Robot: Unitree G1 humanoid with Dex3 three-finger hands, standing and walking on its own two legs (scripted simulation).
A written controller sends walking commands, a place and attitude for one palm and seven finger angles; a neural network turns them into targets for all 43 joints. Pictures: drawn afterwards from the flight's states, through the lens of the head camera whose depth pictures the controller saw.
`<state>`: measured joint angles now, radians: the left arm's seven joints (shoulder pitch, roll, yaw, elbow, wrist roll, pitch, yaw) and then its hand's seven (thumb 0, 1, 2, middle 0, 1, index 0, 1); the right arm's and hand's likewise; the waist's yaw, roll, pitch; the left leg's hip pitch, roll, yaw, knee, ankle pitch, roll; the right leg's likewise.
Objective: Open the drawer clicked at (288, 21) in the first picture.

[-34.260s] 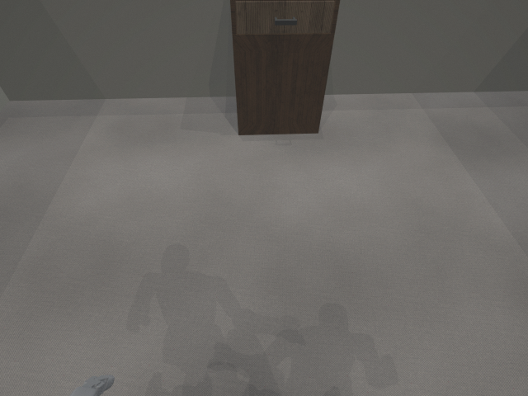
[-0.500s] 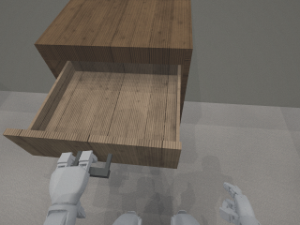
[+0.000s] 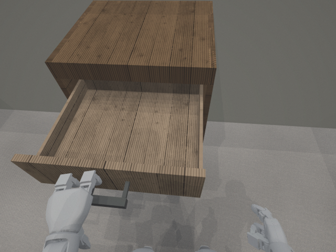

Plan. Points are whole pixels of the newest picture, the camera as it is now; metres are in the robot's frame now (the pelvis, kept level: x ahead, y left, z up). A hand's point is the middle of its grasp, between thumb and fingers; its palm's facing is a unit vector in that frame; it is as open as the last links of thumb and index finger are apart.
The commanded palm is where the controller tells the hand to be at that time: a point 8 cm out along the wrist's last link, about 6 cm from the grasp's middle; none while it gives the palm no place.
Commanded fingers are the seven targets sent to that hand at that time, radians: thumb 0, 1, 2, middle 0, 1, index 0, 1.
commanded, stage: lift the hand off the handle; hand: left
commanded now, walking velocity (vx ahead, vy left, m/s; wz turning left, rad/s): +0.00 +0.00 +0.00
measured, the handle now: (107, 192) +0.26 +0.18 -0.03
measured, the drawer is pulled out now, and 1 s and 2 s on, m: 0.30 0.30 0.30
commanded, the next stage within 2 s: draw the hand back to the body in 1.86 s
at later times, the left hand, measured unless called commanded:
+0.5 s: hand (81, 205) +0.21 +0.22 +0.02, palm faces +0.03 -0.12 -0.99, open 13.6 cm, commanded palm +0.19 +0.22 +0.08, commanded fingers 0.00 -0.50 0.30 -0.30 -1.20 -0.30 -1.20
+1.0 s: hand (77, 197) +0.22 +0.21 +0.06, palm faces +0.06 -0.11 -0.99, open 13.8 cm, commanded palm +0.19 +0.21 +0.11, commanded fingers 0.00 -0.50 0.30 -0.30 -1.20 -0.30 -1.20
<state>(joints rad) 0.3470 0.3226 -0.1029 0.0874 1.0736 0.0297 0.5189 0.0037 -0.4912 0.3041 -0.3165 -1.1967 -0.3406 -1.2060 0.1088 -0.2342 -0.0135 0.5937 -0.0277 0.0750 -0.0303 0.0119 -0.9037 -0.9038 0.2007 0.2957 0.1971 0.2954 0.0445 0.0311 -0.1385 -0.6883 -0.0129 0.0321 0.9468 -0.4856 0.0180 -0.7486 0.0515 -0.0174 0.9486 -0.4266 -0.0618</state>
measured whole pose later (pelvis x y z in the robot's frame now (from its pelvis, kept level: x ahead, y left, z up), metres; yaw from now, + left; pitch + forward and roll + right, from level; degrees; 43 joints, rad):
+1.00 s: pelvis +0.01 +0.00 +0.03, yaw -1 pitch +7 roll +1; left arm 0.41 0.35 -0.11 -0.14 1.03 0.05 0.38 0.00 -0.49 0.30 -0.32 -1.20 -0.32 -1.20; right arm 0.11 -0.23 0.01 0.58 -0.01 0.08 0.00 0.01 -0.90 -0.90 0.20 0.30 0.20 0.30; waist 0.08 0.05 -0.09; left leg -0.44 -0.01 0.04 0.74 -0.41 0.01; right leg -0.52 0.06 0.00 0.76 -0.36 -0.06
